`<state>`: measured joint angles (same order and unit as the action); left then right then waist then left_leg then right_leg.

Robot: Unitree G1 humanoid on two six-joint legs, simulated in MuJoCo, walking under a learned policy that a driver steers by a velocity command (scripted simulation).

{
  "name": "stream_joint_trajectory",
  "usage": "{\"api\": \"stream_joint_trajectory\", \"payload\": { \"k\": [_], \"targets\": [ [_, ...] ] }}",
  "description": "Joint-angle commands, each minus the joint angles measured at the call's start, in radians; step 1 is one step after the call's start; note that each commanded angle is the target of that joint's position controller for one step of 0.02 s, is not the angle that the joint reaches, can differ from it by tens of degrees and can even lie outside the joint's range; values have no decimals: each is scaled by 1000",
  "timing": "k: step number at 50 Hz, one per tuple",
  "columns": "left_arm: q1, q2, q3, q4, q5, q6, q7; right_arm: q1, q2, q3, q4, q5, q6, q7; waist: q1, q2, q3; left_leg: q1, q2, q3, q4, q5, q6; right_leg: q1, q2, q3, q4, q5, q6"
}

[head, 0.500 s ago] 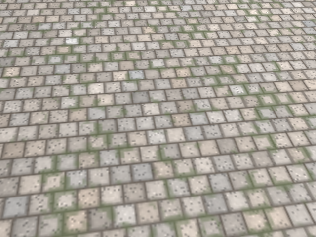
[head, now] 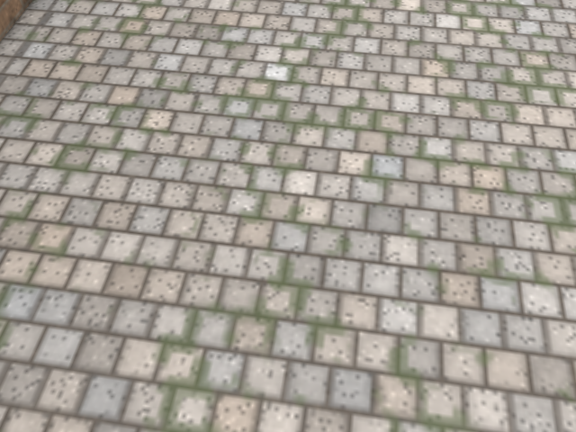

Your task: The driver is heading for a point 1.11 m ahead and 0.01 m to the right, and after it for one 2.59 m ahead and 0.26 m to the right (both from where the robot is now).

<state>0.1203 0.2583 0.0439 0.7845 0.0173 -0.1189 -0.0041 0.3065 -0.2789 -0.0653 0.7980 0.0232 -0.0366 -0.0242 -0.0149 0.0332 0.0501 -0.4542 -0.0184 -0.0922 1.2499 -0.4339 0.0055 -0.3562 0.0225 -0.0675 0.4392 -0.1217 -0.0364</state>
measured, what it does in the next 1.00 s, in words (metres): walks ahead: left foot, then right foot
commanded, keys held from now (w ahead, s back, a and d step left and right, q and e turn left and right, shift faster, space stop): q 0.30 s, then no key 0.02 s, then e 0.68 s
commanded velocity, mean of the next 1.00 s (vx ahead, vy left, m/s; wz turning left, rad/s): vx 0.07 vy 0.00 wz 0.04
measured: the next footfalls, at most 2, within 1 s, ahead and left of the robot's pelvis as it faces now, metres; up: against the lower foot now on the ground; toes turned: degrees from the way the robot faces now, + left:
left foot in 0.32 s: +0.20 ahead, +0.16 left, +0.00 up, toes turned +13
right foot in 0.78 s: +0.14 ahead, -0.07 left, +0.00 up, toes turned +0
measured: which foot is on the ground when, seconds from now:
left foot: up 0.00-0.30, down 0.32-0.78, up 0.80-1.00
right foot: down 0.00-0.32, up 0.34-0.76, down 0.78-1.00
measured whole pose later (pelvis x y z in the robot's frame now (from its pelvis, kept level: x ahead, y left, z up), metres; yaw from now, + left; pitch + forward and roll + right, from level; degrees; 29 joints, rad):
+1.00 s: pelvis +0.12 +0.00 +0.01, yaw -3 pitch +3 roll +3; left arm 0.24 0.28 0.06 0.76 -0.01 0.01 0.02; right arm 0.10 -0.30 -0.10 0.72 0.00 0.02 -0.06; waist 0.02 0.03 0.03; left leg -0.58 -0.02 -0.05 1.09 -0.34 -0.07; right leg -0.24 0.03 0.06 0.44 -0.24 -0.07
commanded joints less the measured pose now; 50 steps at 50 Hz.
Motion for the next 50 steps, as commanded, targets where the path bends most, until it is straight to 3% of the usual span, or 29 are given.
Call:
{"api": "stream_joint_trajectory", "payload": {
  "k": [1, 4, 6, 9, 12, 14, 15, 16, 17, 18, 19, 20, 21, 22, 24, 26, 29, 34, 36, 38, 39, 40, 41, 42, 43, 44, 45, 47, 50],
  "targets": [
    [10, 91, 21, -24, 4, -10, -4, 78, -31, -18, -77, 4, 20, -2, -19, -120, -94, -102, 99, 7, -47, 41, -19, 144, -279, 175, -187, 509, -192],
    [3, 154, 43, -10, -5, -1, 9, 10, -22, -10, -140, -4, 31, 1, -17, -120, -103, -129, 115, 26, -211, 147, -32, 158, -309, 104, -215, 572, -220],
    [-18, 169, 48, -16, -14, 17, 19, -22, -31, -9, -161, -6, 32, 15, -11, -112, -133, -90, 117, 47, -318, 266, -27, 173, -303, 41, -213, 534, -209],
    [-21, 184, 50, -13, -25, 40, 24, -97, -49, -14, -197, -7, 36, 36, 15, -122, -131, -29, 99, 88, -459, 354, -12, 184, -288, -30, -184, 433, -173],
    [4, 212, 58, -3, -41, 60, 22, -158, -75, -27, -248, -10, 46, 53, 32, -132, -112, -23, 83, 110, -555, 279, 16, 237, -320, -28, -118, 347, -147],
    [2, 219, 62, -1, -54, 72, 25, -145, -82, -36, -262, -11, 45, 59, 15, -132, -111, 23, 56, 139, -670, 274, 47, 265, -324, -35, -30, 325, -113],
    [15, 203, 59, 3, -57, 77, 26, -107, -97, -47, -254, -14, 42, 55, -2, -107, -128, 105, 24, 152, -752, 333, 71, 251, -289, -65, 67, 311, -78],
    [80, 169, 50, 16, -39, 79, 22, -34, -168, -73, -241, -21, 38, 39, -18, 8, -173, 282, 53, 69, -815, 613, 115, 155, -214, -106, 257, 232, -18],
    [114, 98, 21, -20, 11, 73, 10, -4, -285, -93, -266, -40, 38, 17, 15, 285, -225, 537, 332, -296, -782, 1060, 260, -181, -83, -147, 594, -380, 66],
    [103, 107, 13, -26, 0, 70, 2, -6, -232, -66, -288, -46, 28, 19, -17, 243, -368, 565, 457, -444, -822, 1011, 400, -283, -36, 43, 794, -590, 80],
    [45, 158, 28, -23, -33, 80, -3, -17, -153, -41, -281, -45, 18, 28, -42, 108, -349, 512, 403, -338, -834, 943, 364, -283, -79, 101, 836, -526, 73],
    [34, 138, 24, -17, -44, 91, -1, -64, -103, -22, -266, -37, 10, 31, -13, 63, -294, 457, 340, -239, -830, 839, 298, -281, -106, 113, 784, -471, 66],
    [34, 118, 20, 2, -34, 102, 7, -112, -70, -8, -259, -32, 8, 32, 7, 21, -265, 398, 299, -180, -845, 750, 250, -248, -133, 126, 704, -422, 73],
    [50, 112, 20, 16, -26, 116, 12, -158, -60, -1, -248, -35, 7, 31, 36, 42, -243, 297, 269, -114, -866, 728, 230, -153, -134, 113, 649, -364, 85],
    [97, 93, 14, 43, -28, 132, 15, -196, -61, -1, -226, -57, 2, 26, 62, 80, -210, 184, 230, -29, -901, 685, 225, -20, -108, 83, 537, -309, 105],
    [66, 94, 10, 34, -28, 136, 21, -198, -80, -8, -208, -62, 0, 15, 39, 95, -187, 184, 240, -15, -911, 604, 234, 7, -93, 73, 439, -291, 108],
    [29, 127, 20, 4, -32, 144, 25, -176, -129, -25, -184, -49, 15, -8, 6, 103, -164, 228, 299, -64, -928, 464, 260, -32, -82, 59, 425, -310, 97],
    [34, 101, 25, -17, -34, 155, 17, -194, -125, -33, -160, -37, 32, -27, 3, 86, -135, 262, 336, -60, -923, 425, 252, -48, -78, 32, 394, -346, 59],
    [76, 89, 27, -11, -34, 156, 7, -221, -128, -37, -154, -26, 39, -30, 31, 84, -151, 264, 326, -16, -881, 480, 227, 17, -60, 1, 288, -291, 36],
    [155, 95, 33, 10, -25, 156, -4, -227, -124, -42, -138, -2, 50, -34, 71, 67, -151, 219, 278, 62, -788, 419, 148, 132, -29, -14, 64, -119, -16],
    [169, 161, 50, 2, -15, 155, 1, -193, -91, -40, -129, -5, 54, -32, 53, -73, -121, 91, 196, 156, -606, 275, 52, 206, -130, 173, -62, 30, -75],
    [158, 277, 75, -26, -16, 154, 15, -212, -38, -25, -170, -44, 49, -27, 20, -339, -69, -203, 25, 240, -355, -123, -55, 301, -368, 516, -81, 396, -215],
    [186, 272, 70, -47, 29, 132, 8, -325, -59, -30, -202, -44, 39, -29, 100, -284, -104, -252, -16, 79, -173, -246, -53, 239, -431, 609, -141, 379, -330],
    [133, 252, 66, -61, 33, 110, 4, -318, -93, -43, -192, -25, 40, -29, 61, -191, -89, -264, 9, 26, -95, -162, -41, 233, -376, 523, -138, 322, -294],
    [64, 230, 65, -76, 5, 100, 9, -279, -104, -50, -166, -24, 45, -32, 23, -139, -78, -272, 24, 16, -89, -65, -39, 236, -314, 443, -120, 290, -230],
    [33, 193, 54, -89, -20, 99, 14, -256, -107, -54, -144, -33, 52, -38, 13, -120, -85, -269, 33, 11, -95, -12, -47, 242, -285, 405, -112, 293, -195],
    [28, 177, 47, -94, -31, 100, 21, -245, -104, -55, -141, -41, 53, -40, 5, -125, -96, -245, 30, 12, -84, 39, -57, 241, -263, 380, -105, 335, -186],
    [73, 169, 45, -95, -29, 107, 29, -232, -83, -51, -142, -32, 47, -39, 9, -123, -131, -222, 12, 18, -86, 93, -71, 277, -235, 357, -91, 393, -187],
    [123, 185, 54, -100, -31, 117, 41, -260, -68, -42, -152, -23, 38, -40, 34, -137, -134, -246, 7, 10, -222, 120, -85, 353, -224, 376, -78, 377, -182]
  ]
}}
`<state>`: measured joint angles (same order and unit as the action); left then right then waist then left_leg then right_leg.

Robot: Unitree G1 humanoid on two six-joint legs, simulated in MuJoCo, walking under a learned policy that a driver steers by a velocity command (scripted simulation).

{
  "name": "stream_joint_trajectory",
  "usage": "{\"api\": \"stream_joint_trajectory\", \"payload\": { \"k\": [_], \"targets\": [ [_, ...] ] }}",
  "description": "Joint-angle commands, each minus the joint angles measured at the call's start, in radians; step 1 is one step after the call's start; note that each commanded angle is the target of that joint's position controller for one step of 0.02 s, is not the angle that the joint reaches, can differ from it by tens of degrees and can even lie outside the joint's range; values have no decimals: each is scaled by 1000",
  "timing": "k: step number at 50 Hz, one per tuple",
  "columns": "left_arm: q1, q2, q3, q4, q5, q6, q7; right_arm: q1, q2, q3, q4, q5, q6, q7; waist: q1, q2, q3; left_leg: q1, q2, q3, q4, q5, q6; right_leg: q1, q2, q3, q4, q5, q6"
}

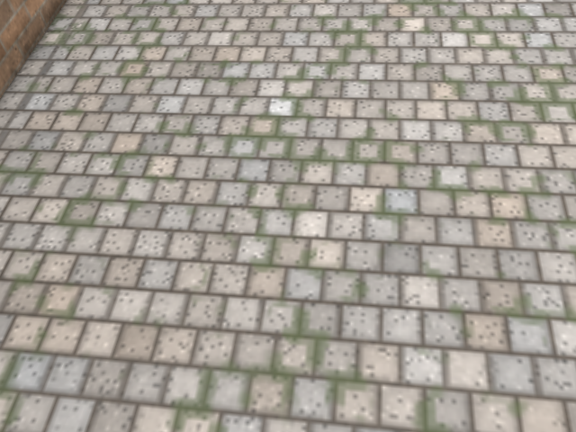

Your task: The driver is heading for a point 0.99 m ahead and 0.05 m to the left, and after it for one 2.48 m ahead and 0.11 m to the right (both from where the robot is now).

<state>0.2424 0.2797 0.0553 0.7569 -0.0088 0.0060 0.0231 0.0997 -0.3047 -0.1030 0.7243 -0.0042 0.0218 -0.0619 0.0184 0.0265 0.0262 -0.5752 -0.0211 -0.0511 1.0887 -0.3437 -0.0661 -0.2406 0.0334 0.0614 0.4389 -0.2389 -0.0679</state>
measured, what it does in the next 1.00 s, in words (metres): walks ahead: left foot, then right foot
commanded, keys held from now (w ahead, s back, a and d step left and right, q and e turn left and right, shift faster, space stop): e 0.22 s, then w+e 0.02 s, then w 0.06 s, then w+q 0.70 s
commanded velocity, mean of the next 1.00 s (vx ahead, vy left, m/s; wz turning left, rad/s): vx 0.28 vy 0.00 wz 0.02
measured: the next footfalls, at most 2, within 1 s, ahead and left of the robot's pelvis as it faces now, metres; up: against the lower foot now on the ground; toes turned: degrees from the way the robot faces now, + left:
left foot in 0.30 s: +0.08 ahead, +0.14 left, +0.00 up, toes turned -17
right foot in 0.66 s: +0.17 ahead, -0.13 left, +0.00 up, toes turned -3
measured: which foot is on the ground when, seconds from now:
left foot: up 0.00-0.28, down 0.30-0.68, up 0.70-1.00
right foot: down 0.00-0.30, up 0.32-0.64, down 0.66-1.00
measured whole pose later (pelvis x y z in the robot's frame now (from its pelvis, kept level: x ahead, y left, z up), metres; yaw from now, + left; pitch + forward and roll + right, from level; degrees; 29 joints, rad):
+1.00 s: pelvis +0.23 -0.02 -0.01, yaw +5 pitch +2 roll -2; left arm 0.38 0.26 0.08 0.81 0.00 -0.09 0.00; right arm 0.15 -0.30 -0.07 0.66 0.02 -0.04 0.03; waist 0.08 0.05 0.02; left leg -0.73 0.08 -0.05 0.87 -0.03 0.00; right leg 0.04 0.01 -0.16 0.23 -0.30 -0.01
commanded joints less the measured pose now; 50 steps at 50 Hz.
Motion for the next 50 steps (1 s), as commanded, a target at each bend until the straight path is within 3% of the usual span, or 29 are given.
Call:
{"api": "stream_joint_trajectory", "payload": {
  "k": [1, 6, 11, 14, 15, 16, 17, 18, 19, 20, 22, 26, 28, 30, 32, 33, 34, 35, 36, 37, 39, 41, 44, 50],
  "targets": [
    [8, 172, 46, -77, -6, -4, 17, -64, -41, -3, -82, 6, -23, -1, 7, -140, -108, -116, 9, -34, -110, 34, -19, 241, -232, 259, -76, 464, -150],
    [-18, 200, 61, -115, -4, 12, 16, -78, -49, -1, -85, 12, -37, 17, 18, -179, -82, 18, -11, -39, -294, 14, -26, 138, -213, 329, -73, 328, -160],
    [-67, 199, 66, -153, -9, 24, 8, -43, -65, -5, -84, 22, -63, 38, 8, -200, -114, 145, -37, -42, -448, -19, -4, 130, -200, 428, -18, 457, -156],
    [-104, 157, 50, -170, -24, 29, 14, 50, -67, -10, -56, 24, -78, 56, -49, -175, -145, 384, -17, -3, -736, 176, 42, 33, -124, 415, 16, 87, -92],
    [-67, 97, 29, -169, -7, 26, 15, 90, -94, -16, -53, 11, -79, 54, -46, -86, -180, 543, 112, -117, -757, 140, 89, -88, -65, 352, 120, -159, -44],
    [-23, 22, 4, -164, 13, 16, 10, 123, -133, -12, -57, -12, -77, 49, -22, 118, -167, 636, 286, -359, -817, 6, 182, -277, 82, 168, 354, -378, 16],
    [-49, 97, 27, -206, -2, -6, 12, 169, -191, -29, -35, -37, -89, 64, -24, 247, -69, 530, 404, -650, -901, -197, 339, -447, 79, 144, 510, -428, 33],
    [-54, 157, 41, -180, -5, -21, 12, 139, -128, -13, -38, -13, -103, 67, -24, 157, 11, 491, 381, -624, -927, -352, 355, -485, 21, 164, 587, -338, 46],
    [-54, 176, 49, -164, 6, -28, 5, 109, -95, -1, -37, 10, -104, 62, -8, 134, 47, 484, 322, -528, -926, -331, 312, -500, -16, 110, 596, -253, 64],
    [-58, 167, 49, -150, 16, -36, -1, 107, -93, 4, -41, 18, -100, 57, -12, 119, 32, 495, 275, -467, -930, -277, 284, -492, -40, 62, 590, -197, 80],
    [-122, 118, 36, -162, 17, -65, -14, 152, -99, 9, -32, 17, -98, 50, -49, 94, 33, 480, 223, -380, -939, -100, 280, -466, -59, 12, 546, -81, 98],
    [-209, 36, 10, -187, 6, -105, -30, 209, -121, 1, -25, 25, -88, 42, -82, 132, 4, 417, 152, -263, -909, 83, 271, -286, -19, -55, 256, -24, 111],
    [-223, 51, 15, -192, -8, -114, -38, 239, -147, -5, -24, 28, -82, 46, -86, 149, -4, 385, 165, -286, -888, 61, 280, -200, 4, -65, 165, -39, 114],
    [-194, 75, 27, -188, -22, -120, -42, 249, -151, -5, -26, 36, -75, 48, -61, 145, -14, 352, 182, -337, -865, 23, 275, -97, 8, -49, 75, 17, 103],
    [-115, 92, 41, -165, -22, -124, -38, 236, -121, 5, -34, 38, -71, 47, -2, 117, -36, 287, 151, -342, -801, 28, 233, 85, -1, -47, -29, 92, 78],
    [-33, 112, 52, -153, -19, -126, -28, 223, -82, 15, -42, 33, -74, 49, 42, 107, -71, 211, 113, -318, -716, 25, 197, 229, -53, -14, -42, 87, 56],
    [134, 167, 66, -134, -3, -124, -13, 195, -2, 40, -67, 17, -80, 52, 115, -17, -184, 79, 35, -219, -435, -66, 138, 453, -236, 168, -66, -14, -3],
    [209, 275, 93, -101, 21, -112, -22, 226, 19, 48, -124, 43, -95, 43, 94, -316, -229, -165, -39, -97, -162, -238, 108, 534, -449, 558, -182, -323, -140],
    [171, 198, 77, -103, 20, -115, -29, 243, -78, 23, -100, 57, -96, 39, 77, -245, -136, -241, 35, -119, 9, -206, 103, 449, -459, 612, -216, -442, -166],
    [131, 132, 57, -105, 11, -117, -28, 213, -106, 13, -89, 53, -92, 44, 64, -203, -43, -280, 57, -120, 71, -114, 108, 385, -412, 496, -220, -371, -141],
    [57, 77, 40, -103, 14, -115, -28, 201, -77, 13, -71, 37, -82, 53, 27, -142, 15, -258, 93, -104, 81, 18, 98, 291, -333, 294, -244, -115, -108],
    [36, 69, 37, -93, 18, -119, -27, 176, -45, 19, -76, 36, -73, 65, 12, -145, 32, -219, 115, -77, 79, 98, 90, 219, -287, 143, -271, 75, -86],
    [51, 85, 43, -62, 17, -127, -26, 131, -23, 27, -97, 30, -66, 74, 9, -114, 37, -237, 119, -66, 27, 178, 63, 197, -281, 29, -288, 242, -103],
    [76, 144, 53, -11, 5, -114, -13, -60, 5, 51, -162, 25, -76, 110, 55, -84, 82, -147, 110, 39, -322, 378, 76, 190, -276, -149, -300, 315, -77]
  ]
}}
Keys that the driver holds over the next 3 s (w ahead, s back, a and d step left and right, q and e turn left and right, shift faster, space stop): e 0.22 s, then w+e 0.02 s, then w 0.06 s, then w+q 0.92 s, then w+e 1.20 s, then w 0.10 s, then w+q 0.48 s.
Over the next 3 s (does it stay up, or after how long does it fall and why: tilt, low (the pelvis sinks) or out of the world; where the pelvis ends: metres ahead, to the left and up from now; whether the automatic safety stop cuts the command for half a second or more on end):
stays up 1.32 -0.04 0.00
